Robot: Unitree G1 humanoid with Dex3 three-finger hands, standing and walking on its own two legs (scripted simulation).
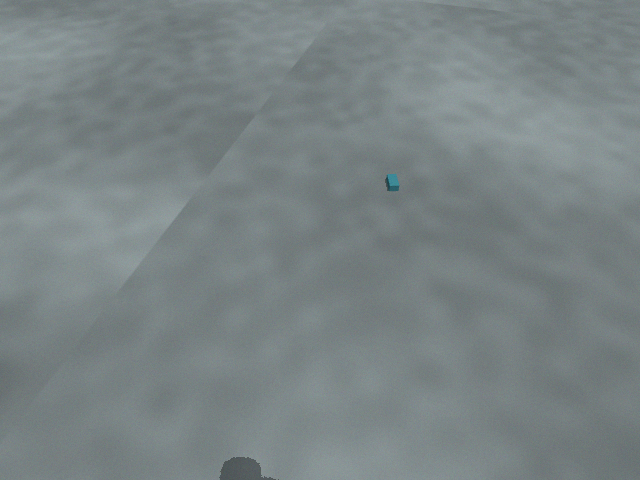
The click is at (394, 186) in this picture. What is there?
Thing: small brick
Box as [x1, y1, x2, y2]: [386, 174, 398, 190]
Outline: 387,174 386,180 389,190 397,190 398,182 396,175
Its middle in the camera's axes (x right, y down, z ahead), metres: +0.34 -0.27 +1.86
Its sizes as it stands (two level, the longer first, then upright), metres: 0.083 0.044 0.033
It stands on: the floor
